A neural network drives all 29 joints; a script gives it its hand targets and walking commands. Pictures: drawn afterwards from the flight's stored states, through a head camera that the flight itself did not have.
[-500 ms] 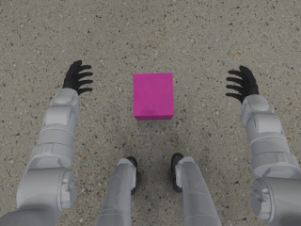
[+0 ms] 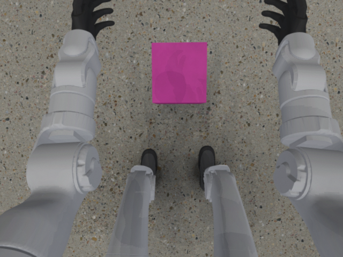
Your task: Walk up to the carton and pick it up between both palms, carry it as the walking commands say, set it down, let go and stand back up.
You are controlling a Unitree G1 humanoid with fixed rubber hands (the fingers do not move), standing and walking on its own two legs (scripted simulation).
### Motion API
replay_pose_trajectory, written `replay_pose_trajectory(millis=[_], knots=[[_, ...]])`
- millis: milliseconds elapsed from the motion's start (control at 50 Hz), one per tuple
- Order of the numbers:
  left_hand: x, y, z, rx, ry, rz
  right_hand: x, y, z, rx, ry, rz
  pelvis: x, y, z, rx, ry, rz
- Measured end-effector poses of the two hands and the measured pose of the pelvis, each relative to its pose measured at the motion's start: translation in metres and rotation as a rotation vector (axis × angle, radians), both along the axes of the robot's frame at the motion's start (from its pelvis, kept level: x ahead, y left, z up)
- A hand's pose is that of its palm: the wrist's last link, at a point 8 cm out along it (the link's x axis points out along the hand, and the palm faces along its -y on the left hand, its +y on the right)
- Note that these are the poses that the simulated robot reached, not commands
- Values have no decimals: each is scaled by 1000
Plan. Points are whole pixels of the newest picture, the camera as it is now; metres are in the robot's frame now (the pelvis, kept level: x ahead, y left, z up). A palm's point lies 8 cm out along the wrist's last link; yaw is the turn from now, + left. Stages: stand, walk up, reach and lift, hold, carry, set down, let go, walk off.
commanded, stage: reach and lift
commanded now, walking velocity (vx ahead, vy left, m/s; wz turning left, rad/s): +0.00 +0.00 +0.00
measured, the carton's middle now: (178, 77) +0.51 +0.00 -0.57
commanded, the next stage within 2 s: none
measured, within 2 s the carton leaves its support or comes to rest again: neither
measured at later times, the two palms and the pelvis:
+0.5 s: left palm (112, 51) +0.52 +0.16 -0.24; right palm (264, 58) +0.51 -0.20 -0.24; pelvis -0.06 +0.01 -0.10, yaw +0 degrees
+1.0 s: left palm (127, 62) +0.53 +0.16 -0.38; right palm (241, 68) +0.51 -0.19 -0.39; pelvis -0.05 +0.00 -0.22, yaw +0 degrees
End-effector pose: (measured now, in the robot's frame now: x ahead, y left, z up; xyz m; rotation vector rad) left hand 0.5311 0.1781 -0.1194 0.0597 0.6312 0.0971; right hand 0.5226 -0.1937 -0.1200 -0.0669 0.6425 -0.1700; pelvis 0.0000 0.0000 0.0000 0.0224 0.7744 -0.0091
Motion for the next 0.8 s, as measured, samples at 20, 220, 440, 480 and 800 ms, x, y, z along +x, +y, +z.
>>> replay_pose_trajectory(millis=[20,220,440,480,800], knots=[[2,-1,-3,1,-2,-2,3,0,-1,-3,-6,-2,0,1,0,-2,-2,3],[-1,-3,-36,23,-33,-9,-10,-9,-45,-4,-15,-12,-11,8,2,-23,-179,9],[-12,-19,-107,-18,3,21,-24,-4,-110,31,5,-27,-46,9,-70,-12,-225,-5],[-10,-15,-112,-22,-10,46,-19,-5,-115,24,-5,-37,-53,8,-87,-9,-235,-4],[-3,-20,-214,-5,23,26,-13,6,-222,18,32,-27,-66,-1,-190,-9,-214,7]])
